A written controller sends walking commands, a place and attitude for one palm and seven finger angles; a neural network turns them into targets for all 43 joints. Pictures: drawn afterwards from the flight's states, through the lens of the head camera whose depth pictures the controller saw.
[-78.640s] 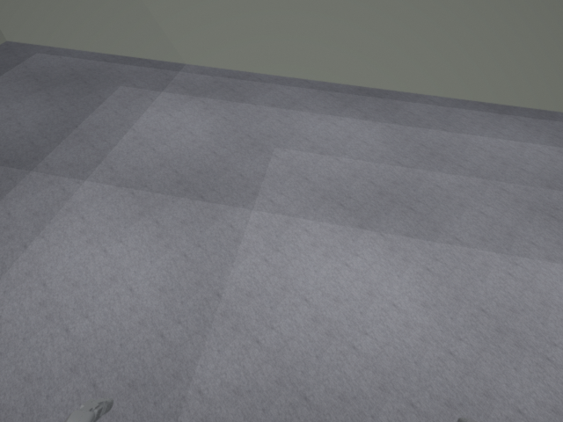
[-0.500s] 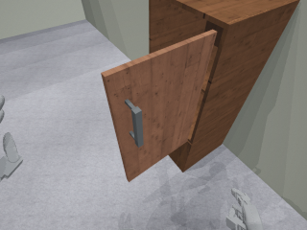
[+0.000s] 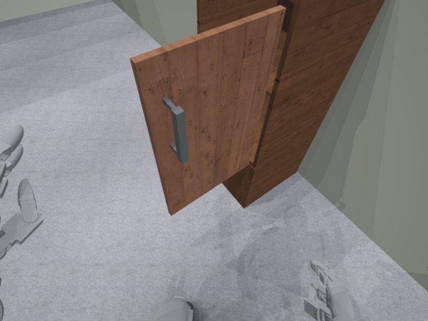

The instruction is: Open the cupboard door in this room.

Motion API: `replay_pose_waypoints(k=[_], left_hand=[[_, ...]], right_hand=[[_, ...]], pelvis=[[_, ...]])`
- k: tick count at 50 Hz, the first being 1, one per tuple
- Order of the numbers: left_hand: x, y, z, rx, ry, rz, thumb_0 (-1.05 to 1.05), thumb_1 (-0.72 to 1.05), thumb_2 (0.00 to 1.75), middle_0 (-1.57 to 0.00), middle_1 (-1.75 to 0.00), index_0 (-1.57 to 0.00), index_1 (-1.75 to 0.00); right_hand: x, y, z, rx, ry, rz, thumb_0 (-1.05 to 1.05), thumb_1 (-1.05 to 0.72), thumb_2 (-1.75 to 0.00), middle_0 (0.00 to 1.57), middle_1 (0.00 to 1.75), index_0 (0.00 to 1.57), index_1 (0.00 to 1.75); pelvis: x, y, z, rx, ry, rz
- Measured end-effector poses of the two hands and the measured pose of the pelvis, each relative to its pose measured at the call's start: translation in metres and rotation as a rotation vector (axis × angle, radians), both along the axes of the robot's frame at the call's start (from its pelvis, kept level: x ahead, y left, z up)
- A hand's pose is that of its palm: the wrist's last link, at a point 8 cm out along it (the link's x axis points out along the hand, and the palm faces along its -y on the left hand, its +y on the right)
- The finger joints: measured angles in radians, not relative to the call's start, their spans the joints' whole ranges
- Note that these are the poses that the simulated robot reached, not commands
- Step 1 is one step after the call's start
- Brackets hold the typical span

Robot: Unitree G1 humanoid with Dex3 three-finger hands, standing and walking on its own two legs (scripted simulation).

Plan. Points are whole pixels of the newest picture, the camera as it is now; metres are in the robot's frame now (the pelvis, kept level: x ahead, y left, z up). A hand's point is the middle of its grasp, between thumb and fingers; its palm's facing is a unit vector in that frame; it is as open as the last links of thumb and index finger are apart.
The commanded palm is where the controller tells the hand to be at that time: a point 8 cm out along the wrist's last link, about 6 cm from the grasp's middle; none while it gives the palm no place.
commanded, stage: stop stepping back and stand still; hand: left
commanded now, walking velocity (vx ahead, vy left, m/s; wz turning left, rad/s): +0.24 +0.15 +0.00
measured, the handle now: (175, 132) +0.47 +0.13 +0.05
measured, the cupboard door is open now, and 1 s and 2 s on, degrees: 92 92 92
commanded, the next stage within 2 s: let the arm hang, fingers relaxed in 0.82 s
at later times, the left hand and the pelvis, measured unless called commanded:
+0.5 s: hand out of the picture +0.10 +0.26 +0.17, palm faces +0.50 -0.77 -0.40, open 7.4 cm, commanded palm +0.05 +0.29 +0.18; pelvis -0.08 -0.01 +0.01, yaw +2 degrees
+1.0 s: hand out of the picture +0.10 +0.29 +0.07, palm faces +0.37 -0.80 -0.47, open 7.4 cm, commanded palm none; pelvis -0.10 +0.01 -0.01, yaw +6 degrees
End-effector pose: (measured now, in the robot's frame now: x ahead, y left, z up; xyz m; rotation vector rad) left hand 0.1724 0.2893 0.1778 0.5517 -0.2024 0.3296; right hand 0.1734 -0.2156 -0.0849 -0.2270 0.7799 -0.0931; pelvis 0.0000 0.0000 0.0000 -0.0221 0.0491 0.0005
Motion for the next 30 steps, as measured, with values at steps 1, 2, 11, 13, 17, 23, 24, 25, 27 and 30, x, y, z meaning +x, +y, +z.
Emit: replay_pose_waypoints(k=[1, 2, 11, 13, 17, 23, 24, 25, 27, 30], left_hand=[[-0.002, -0.002, 0.003, 0.014, -0.004, -0.019, 0.02, 0.88, 0.90, -0.21, -0.30, -0.21, -0.30], [-0.004, -0.003, 0.007, 0.029, -0.011, -0.033, 0.02, 0.88, 0.90, -0.21, -0.30, -0.22, -0.30], [-0.039, 0.007, 0.018, 0.063, -0.027, -0.012, 0.02, 0.88, 0.90, -0.21, -0.30, -0.22, -0.30], [-0.054, 0.007, 0.016, 0.063, -0.005, 0.018, 0.02, 0.88, 0.90, -0.21, -0.30, -0.22, -0.30], [-0.088, 0.002, 0.008, 0.052, 0.028, 0.065, 0.02, 0.89, 0.90, -0.21, -0.30, -0.21, -0.30], [-0.114, 0.001, 0.006, -0.031, -0.058, 0.120, 0.02, 0.88, 0.90, -0.21, -0.30, -0.22, -0.30], [-0.114, 0.002, 0.006, -0.038, -0.079, 0.124, 0.02, 0.88, 0.90, -0.21, -0.30, -0.22, -0.30], [-0.114, 0.004, 0.006, -0.043, -0.098, 0.126, 0.02, 0.88, 0.90, -0.21, -0.30, -0.22, -0.30], [-0.113, 0.008, 0.006, -0.043, -0.131, 0.119, 0.02, 0.88, 0.90, -0.21, -0.30, -0.21, -0.30], [-0.113, 0.012, 0.008, -0.012, -0.130, 0.111, 0.02, 0.88, 0.90, -0.21, -0.30, -0.21, -0.30]], right_hand=[[-0.003, -0.003, 0.004, -0.009, 0.003, -0.011, 0.01, -0.90, -0.90, 0.20, 0.30, 0.20, 0.30], [-0.006, -0.007, 0.009, -0.022, -0.001, -0.021, 0.01, -0.90, -0.90, 0.20, 0.30, 0.20, 0.30], [-0.034, -0.026, 0.037, -0.059, -0.158, -0.055, 0.01, -0.90, -0.90, 0.20, 0.30, 0.20, 0.30], [-0.046, -0.028, 0.035, -0.046, -0.169, -0.053, 0.01, -0.90, -0.90, 0.20, 0.30, 0.20, 0.30], [-0.072, -0.032, 0.023, -0.030, -0.120, -0.046, 0.01, -0.90, -0.90, 0.20, 0.30, 0.20, 0.30], [-0.113, -0.037, 0.013, -0.067, 0.008, -0.033, 0.01, -0.90, -0.90, 0.20, 0.30, 0.20, 0.30], [-0.118, -0.037, 0.013, -0.077, 0.010, -0.033, 0.01, -0.90, -0.90, 0.20, 0.30, 0.20, 0.30], [-0.121, -0.037, 0.012, -0.087, 0.008, -0.033, 0.01, -0.90, -0.90, 0.20, 0.30, 0.20, 0.30], [-0.125, -0.036, 0.008, -0.106, -0.010, -0.033, 0.01, -0.90, -0.90, 0.20, 0.30, 0.20, 0.30], [-0.131, -0.030, 0.006, -0.079, -0.023, -0.051, 0.02, -0.90, -0.90, 0.20, 0.30, 0.20, 0.30]], pelvis=[[-0.002, -0.001, 0.002, 0.010, 0.001, -0.003], [-0.003, -0.002, 0.003, 0.018, 0.003, -0.006], [-0.037, -0.001, 0.003, 0.026, -0.051, -0.006], [-0.046, -0.004, 0.003, 0.028, -0.062, 0.001], [-0.063, -0.012, 0.002, 0.024, -0.078, 0.023], [-0.076, -0.014, 0.008, 0.051, -0.054, 0.017], [-0.077, -0.013, 0.007, 0.049, -0.051, 0.026], [-0.079, -0.012, 0.005, 0.043, -0.049, 0.036], [-0.084, -0.006, -0.001, 0.017, -0.045, 0.056], [-0.092, -0.004, -0.002, 0.040, -0.065, 0.057]])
